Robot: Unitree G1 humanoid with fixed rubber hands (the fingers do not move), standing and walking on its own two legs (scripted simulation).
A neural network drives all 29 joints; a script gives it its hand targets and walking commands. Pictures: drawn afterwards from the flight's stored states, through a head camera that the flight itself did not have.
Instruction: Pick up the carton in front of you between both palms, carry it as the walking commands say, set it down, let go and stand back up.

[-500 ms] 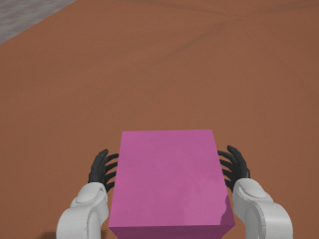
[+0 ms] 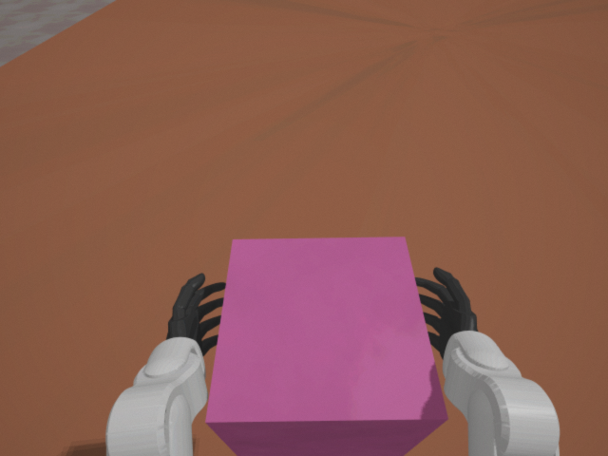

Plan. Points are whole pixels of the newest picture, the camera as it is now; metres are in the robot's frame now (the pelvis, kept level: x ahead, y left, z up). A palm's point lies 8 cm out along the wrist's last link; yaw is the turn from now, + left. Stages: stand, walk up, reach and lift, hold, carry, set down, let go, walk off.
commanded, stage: carry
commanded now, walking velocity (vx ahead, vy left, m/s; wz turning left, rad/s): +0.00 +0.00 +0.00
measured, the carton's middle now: (319, 357) +0.25 +0.00 +0.02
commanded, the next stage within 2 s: hold in 1.70 s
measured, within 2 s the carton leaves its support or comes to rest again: neither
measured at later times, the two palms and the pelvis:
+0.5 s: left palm (192, 391) +0.20 +0.15 +0.06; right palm (463, 386) +0.20 -0.15 +0.06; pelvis -0.05 +0.00 +0.00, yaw +0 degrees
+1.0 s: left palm (204, 386) +0.21 +0.14 +0.03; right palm (453, 381) +0.22 -0.16 +0.03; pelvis -0.08 -0.01 +0.00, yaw +0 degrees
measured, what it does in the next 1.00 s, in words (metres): shifts its weight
